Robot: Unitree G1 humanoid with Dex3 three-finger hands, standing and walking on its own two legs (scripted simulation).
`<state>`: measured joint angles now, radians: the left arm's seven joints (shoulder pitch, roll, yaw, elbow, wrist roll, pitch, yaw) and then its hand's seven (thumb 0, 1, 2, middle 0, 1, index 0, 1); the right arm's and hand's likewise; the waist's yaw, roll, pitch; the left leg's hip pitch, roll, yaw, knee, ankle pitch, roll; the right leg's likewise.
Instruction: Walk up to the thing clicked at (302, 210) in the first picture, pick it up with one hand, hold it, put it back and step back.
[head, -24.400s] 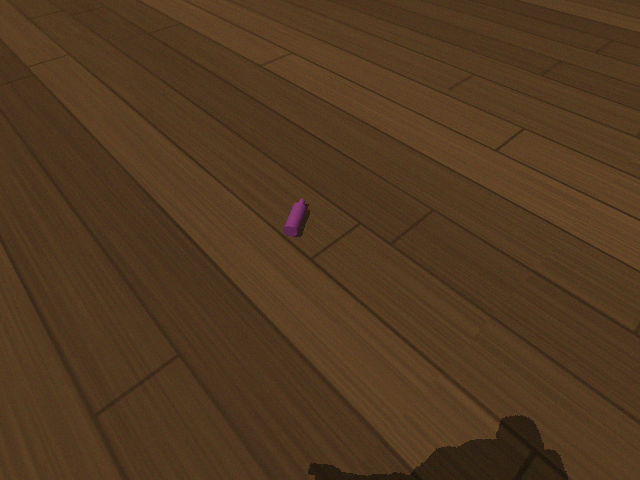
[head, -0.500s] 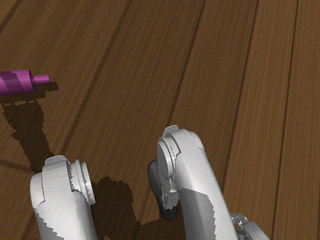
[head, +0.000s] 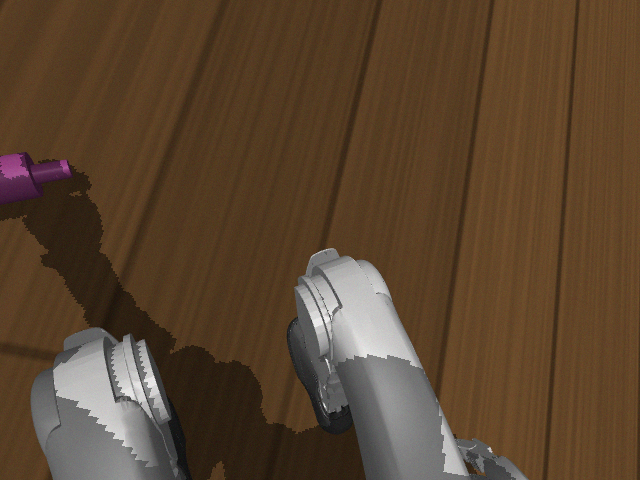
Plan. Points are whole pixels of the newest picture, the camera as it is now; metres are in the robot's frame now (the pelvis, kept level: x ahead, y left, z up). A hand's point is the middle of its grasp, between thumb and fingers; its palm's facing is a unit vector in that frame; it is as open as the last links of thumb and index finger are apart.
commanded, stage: approach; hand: left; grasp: from above
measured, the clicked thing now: out of the picture +0.53 +0.29 -0.29
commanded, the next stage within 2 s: close in in 0.16 s
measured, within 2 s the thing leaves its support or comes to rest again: neither
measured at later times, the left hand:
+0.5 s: hand out of the picture +0.51 +0.31 -0.19, palm faces -0.45 -0.06 -0.89, open 14.0 cm
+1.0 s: hand out of the picture +0.51 +0.31 -0.24, palm faces -0.45 -0.08 -0.89, open 14.4 cm
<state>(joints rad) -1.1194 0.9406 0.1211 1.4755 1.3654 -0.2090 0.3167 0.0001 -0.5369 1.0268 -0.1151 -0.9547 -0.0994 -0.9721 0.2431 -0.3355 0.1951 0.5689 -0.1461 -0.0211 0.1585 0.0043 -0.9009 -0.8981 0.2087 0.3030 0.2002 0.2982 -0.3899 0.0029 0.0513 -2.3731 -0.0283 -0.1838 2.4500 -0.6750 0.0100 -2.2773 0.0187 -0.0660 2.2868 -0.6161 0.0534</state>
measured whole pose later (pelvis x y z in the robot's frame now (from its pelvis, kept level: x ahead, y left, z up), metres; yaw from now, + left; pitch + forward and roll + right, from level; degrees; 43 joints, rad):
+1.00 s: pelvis +0.00 +0.00 -0.01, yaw -3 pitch +31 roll -15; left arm -1.15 1.10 0.13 1.62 1.38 -0.26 0.44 0.00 -0.57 1.04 -0.08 -0.94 -0.06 -0.96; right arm 0.20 -0.35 0.28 0.57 -0.21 -0.10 0.15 0.00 -0.90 -0.90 0.21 0.30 0.20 0.30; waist -0.43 -0.10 0.16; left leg -2.38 -0.02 -0.23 2.52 -0.71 0.01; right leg -2.27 0.04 -0.10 2.32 -0.62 0.06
